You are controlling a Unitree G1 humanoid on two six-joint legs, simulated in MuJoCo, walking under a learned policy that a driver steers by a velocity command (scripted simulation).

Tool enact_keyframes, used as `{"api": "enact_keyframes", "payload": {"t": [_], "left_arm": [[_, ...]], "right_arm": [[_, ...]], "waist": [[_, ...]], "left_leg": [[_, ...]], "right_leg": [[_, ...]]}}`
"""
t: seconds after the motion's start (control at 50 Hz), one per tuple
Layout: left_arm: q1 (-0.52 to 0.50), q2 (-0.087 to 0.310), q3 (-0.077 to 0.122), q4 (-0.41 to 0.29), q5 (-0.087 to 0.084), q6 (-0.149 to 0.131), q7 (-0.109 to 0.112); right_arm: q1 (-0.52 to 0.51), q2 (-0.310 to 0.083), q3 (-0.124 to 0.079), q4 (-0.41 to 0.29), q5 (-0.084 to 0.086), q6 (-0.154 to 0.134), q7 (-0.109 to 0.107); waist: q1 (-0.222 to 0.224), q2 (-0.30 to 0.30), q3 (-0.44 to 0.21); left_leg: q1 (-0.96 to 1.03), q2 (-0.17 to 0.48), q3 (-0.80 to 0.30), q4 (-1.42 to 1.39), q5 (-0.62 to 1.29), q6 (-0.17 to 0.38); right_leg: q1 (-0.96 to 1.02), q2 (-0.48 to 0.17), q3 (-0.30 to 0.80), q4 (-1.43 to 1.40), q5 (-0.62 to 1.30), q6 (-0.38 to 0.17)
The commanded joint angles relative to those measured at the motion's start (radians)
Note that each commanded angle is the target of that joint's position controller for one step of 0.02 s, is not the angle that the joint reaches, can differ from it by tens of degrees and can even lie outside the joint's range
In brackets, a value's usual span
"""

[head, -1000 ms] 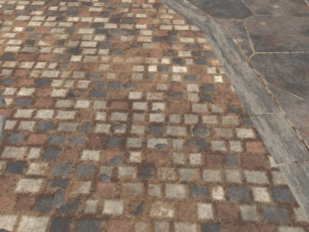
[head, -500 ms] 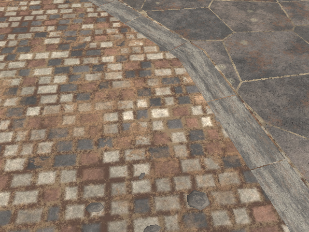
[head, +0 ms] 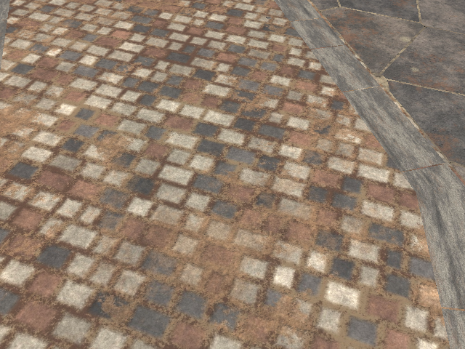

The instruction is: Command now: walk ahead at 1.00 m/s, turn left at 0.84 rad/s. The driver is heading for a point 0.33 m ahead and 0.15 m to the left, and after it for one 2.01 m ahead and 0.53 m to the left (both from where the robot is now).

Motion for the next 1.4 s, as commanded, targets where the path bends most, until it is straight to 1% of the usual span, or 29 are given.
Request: {"api": "enact_keyframes", "payload": {"t": [0.02,0.08,0.12,0.18,0.2,0.22,0.24,0.26,0.3,0.36,0.44,0.58,0.62,0.64,0.66,0.68,0.72,0.78,0.82,0.94,0.98,1.0,1.04,1.16,1.28,1.34,1.36,1.38,1.4], "left_arm": [[-0.19,0.084,0.001,-0.12,0.006,-0.027,0.015],[-0.125,0.14,0.009,-0.116,-0.001,-0.013,0.03],[-0.126,0.188,0.016,-0.131,-0.002,0.004,0.041],[-0.182,0.265,0.039,-0.171,-0.024,0.046,0.05],[-0.233,0.248,0.038,-0.196,-0.039,0.042,0.041],[-0.281,0.111,0.005,-0.222,-0.05,0.013,0.026],[-0.075,-0.023,-0.04,-0.294,-0.038,-0.042,0.008],[-0.151,0.094,-0.032,-0.317,-0.038,-0.075,0.003],[-0.272,0.103,-0.021,-0.348,-0.043,-0.064,0.021],[-0.242,0.133,0.002,-0.334,-0.011,0.004,0.029],[-0.363,0.038,-0.023,-0.376,0.007,0.032,0.041],[-0.435,0.101,0.008,-0.391,-0.021,0.03,0.028],[-0.312,0.111,0.013,-0.342,0.002,0.008,0.023],[-0.303,0.127,0.008,-0.352,0.022,0.008,0.025],[-0.269,0.141,0.007,-0.351,0.056,0.016,0.018],[-0.292,0.111,-0.002,-0.352,0.027,0.019,0.015],[-0.329,0.037,-0.023,-0.356,-0.004,0.043,0.001],[-0.302,0.173,0.027,-0.358,-0.033,0.095,0.006],[-0.257,0.172,0.038,-0.358,-0.028,0.111,0.017],[-0.236,0.144,0.052,-0.376,-0.057,0.132,0.049],[-0.232,0.096,0.04,-0.413,-0.067,0.124,0.045],[-0.194,0.161,0.063,-0.4,-0.047,0.117,0.037],[-0.111,0.159,0.068,-0.347,-0.039,0.136,0.037],[-0.26,0.063,0.012,-0.434,-0.048,0.149,-0.002],[-0.263,0.098,0.018,-0.465,-0.044,0.161,-0.024],[-0.098,0.158,0.059,-0.417,-0.036,0.172,-0.003],[-0.011,0.283,0.094,-0.419,-0.037,0.168,0.022],[-0.055,0.386,0.1,-0.457,0.001,0.147,0.02],[-0.077,0.283,0.079,-0.464,-0.003,0.129,0.005]], "right_arm": [[0.014,0.009,0.011,-0.058,-0.011,0.0,0.017],[-0.106,0.001,0.014,-0.106,-0.009,-0.017,0.053],[-0.117,-0.028,0.002,-0.126,-0.005,-0.026,0.074],[0.18,-0.144,-0.056,-0.084,0.009,-0.002,0.071],[0.414,-0.23,-0.099,-0.016,-0.003,0.009,0.053],[0.417,-0.253,-0.113,0.002,-0.004,0.02,0.025],[0.271,-0.281,-0.078,-0.068,-0.065,-0.007,0.032],[0.261,-0.219,-0.074,-0.113,-0.07,-0.025,0.044],[0.162,-0.159,-0.06,-0.12,-0.035,-0.059,0.053],[0.037,-0.149,-0.056,-0.167,-0.03,-0.051,0.026],[0.062,-0.157,-0.065,-0.148,-0.02,-0.001,-0.036],[0.052,-0.099,-0.054,-0.17,-0.021,0.057,-0.057],[0.035,-0.038,-0.028,-0.176,-0.029,0.047,-0.055],[0.107,0.04,-0.002,-0.172,-0.048,0.046,-0.054],[0.257,0.007,-0.005,-0.165,-0.046,0.041,-0.048],[0.371,-0.062,-0.016,-0.112,-0.042,0.041,-0.038],[0.12,-0.126,-0.027,-0.098,-0.046,0.073,-0.042],[-0.026,-0.079,-0.019,-0.143,-0.059,0.072,-0.041],[-0.022,-0.04,-0.01,-0.127,-0.04,0.054,-0.039],[0.046,-0.089,-0.031,-0.068,-0.035,0.026,-0.028],[0.013,-0.166,-0.046,-0.078,-0.093,0.023,-0.029],[-0.068,-0.123,-0.035,-0.103,-0.109,0.013,-0.036],[-0.156,-0.052,-0.014,-0.13,-0.072,0.003,-0.051],[-0.044,-0.105,-0.027,-0.1,-0.058,0.035,-0.056],[-0.045,-0.178,-0.056,-0.084,-0.024,0.029,-0.024],[-0.039,-0.137,-0.052,-0.062,-0.002,0.0,-0.007],[-0.022,-0.101,-0.041,-0.088,-0.036,-0.012,-0.004],[-0.029,-0.038,-0.013,-0.153,-0.082,-0.026,-0.001],[-0.114,-0.113,-0.029,-0.133,-0.065,-0.024,-0.002]], "waist": [[-0.09,-0.045,0.138],[-0.05,-0.005,0.166],[-0.072,-0.035,0.127],[-0.259,-0.169,-0.038],[-0.359,-0.127,-0.136],[-0.342,0.168,-0.042],[-0.079,0.388,-0.226],[-0.152,0.168,-0.402],[-0.068,-0.142,-0.134],[0.002,-0.146,-0.049],[-0.038,-0.063,-0.096],[-0.091,0.113,-0.125],[-0.06,0.086,-0.185],[-0.1,-0.094,-0.247],[-0.17,-0.314,-0.247],[-0.201,-0.277,-0.308],[-0.112,-0.118,-0.188],[-0.088,-0.14,-0.05],[-0.081,-0.199,-0.088],[-0.121,-0.221,-0.155],[-0.099,0.166,-0.121],[-0.065,0.139,-0.082],[-0.024,0.037,-0.072],[-0.127,0.074,-0.026],[-0.111,0.115,-0.048],[-0.008,0.043,-0.125],[0.022,-0.171,-0.181],[-0.037,-0.394,-0.321],[0.043,-0.197,-0.342]], "left_leg": [[0.031,0.022,0.001,-0.117,0.184,-0.001],[0.007,-0.008,0.081,-0.313,0.26,0.033],[0.129,-0.083,0.188,-0.401,0.24,0.058],[0.497,-0.209,0.253,-0.363,0.018,0.106],[0.822,-0.226,0.185,-0.48,0.09,0.144],[0.968,-0.157,-0.009,-0.633,0.306,0.199],[1.207,0.071,-0.63,-0.704,0.367,0.431],[1.199,0.12,-0.79,-0.848,0.118,0.422],[0.879,0.067,-0.623,-0.895,0.131,0.314],[0.525,-0.031,-0.404,-0.897,0.401,0.255],[0.441,-0.182,-0.233,-0.798,0.597,0.173],[0.553,-0.185,-0.436,-0.644,0.147,0.06],[0.608,-0.206,-0.354,-0.454,0.05,0.016],[0.486,-0.302,-0.25,-0.214,-0.377,-0.025],[0.311,-0.394,-0.214,-0.002,-0.681,-0.098],[0.289,-0.297,-0.262,0.075,-0.619,-0.141],[0.281,-0.208,-0.143,0.006,-0.468,-0.175],[0.393,-0.253,-0.042,-0.336,-0.451,-0.154],[0.455,-0.281,-0.04,-0.468,-0.412,-0.13],[0.777,-0.202,-0.094,-0.842,-0.108,-0.025],[0.826,0.166,-0.405,-0.911,0.038,0.171],[0.74,0.238,-0.397,-0.891,0.231,0.201],[0.729,0.134,-0.219,-0.845,0.333,0.123],[0.814,0.075,-0.013,-0.828,0.446,0.131],[0.752,0.134,0.087,-0.757,0.477,0.091],[0.63,0.072,0.2,-0.451,0.488,-0.024],[0.328,-0.023,0.229,-0.157,0.035,-0.12],[0.052,-0.186,0.086,0.101,-0.616,-0.165],[0.047,-0.145,-0.069,0.153,-0.565,-0.15]], "right_leg": [[-0.194,-0.242,0.043,-0.228,0.283,-0.104],[-0.035,-0.259,-0.028,-0.215,0.423,-0.067],[0.041,-0.258,-0.077,-0.131,0.84,-0.037],[0.064,-0.295,-0.069,0.306,1.47,-0.057],[-0.083,-0.262,-0.033,0.615,1.349,-0.044],[-0.362,-0.025,-0.011,1.115,0.306,0.019],[-0.746,0.108,0.239,1.427,-0.316,0.044],[-0.719,0.059,0.414,1.386,-0.261,-0.006],[-0.735,-0.027,0.379,1.156,-0.173,-0.017],[-0.545,-0.092,0.363,0.94,-0.12,0.051],[-0.476,-0.003,0.289,0.561,0.093,0.103],[-0.386,0.06,0.362,0.148,0.284,0.09],[-0.237,-0.04,0.352,0.038,0.508,0.033],[-0.05,-0.219,0.557,0.071,0.831,-0.047],[0.05,-0.396,0.882,0.057,1.077,-0.248],[0.052,-0.469,1.046,0.082,0.85,-0.348],[-0.104,-0.268,0.878,0.008,0.267,-0.244],[-0.27,-0.1,0.722,-0.062,0.096,-0.14],[-0.223,-0.088,0.729,-0.071,0.106,-0.142],[-0.356,-0.049,0.758,-0.053,-0.11,-0.07],[-0.649,0.121,0.439,0.374,-0.262,0.014],[-0.675,0.048,0.407,0.595,-0.263,0.051],[-0.669,0.019,0.368,0.772,-0.163,0.078],[-0.741,-0.088,0.224,0.672,0.001,0.132],[-0.504,-0.065,0.123,0.399,0.004,0.061],[-0.164,0.005,0.136,0.136,0.209,-0.043],[0.114,-0.174,0.43,0.102,0.688,-0.144],[0.245,-0.429,0.869,0.105,0.844,-0.398],[0.186,-0.399,0.783,0.061,0.699,-0.383]]}}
